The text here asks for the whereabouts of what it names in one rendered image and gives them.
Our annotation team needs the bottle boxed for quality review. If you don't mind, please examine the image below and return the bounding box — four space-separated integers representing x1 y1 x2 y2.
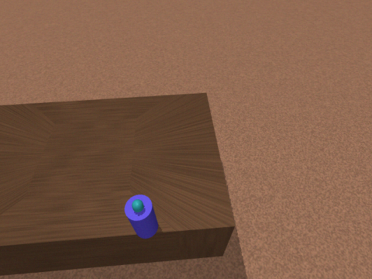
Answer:
124 195 158 239

